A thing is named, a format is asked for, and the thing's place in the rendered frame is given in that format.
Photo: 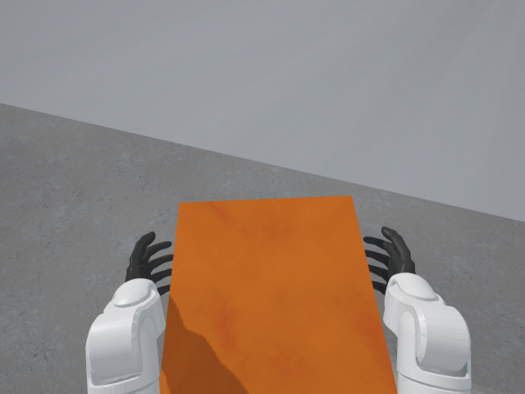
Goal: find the right robot hand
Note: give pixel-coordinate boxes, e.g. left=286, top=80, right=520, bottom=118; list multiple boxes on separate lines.
left=363, top=227, right=416, bottom=295

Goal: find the robot right forearm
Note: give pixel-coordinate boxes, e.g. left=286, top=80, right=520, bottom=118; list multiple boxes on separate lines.
left=383, top=273, right=472, bottom=394

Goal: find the robot left forearm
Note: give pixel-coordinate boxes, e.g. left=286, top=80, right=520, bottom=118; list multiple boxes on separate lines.
left=85, top=278, right=166, bottom=394

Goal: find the left robot hand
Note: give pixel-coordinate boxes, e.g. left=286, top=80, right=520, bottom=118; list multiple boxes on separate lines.
left=125, top=231, right=174, bottom=296

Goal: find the carton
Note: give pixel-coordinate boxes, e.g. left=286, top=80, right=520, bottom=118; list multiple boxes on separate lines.
left=159, top=195, right=398, bottom=394

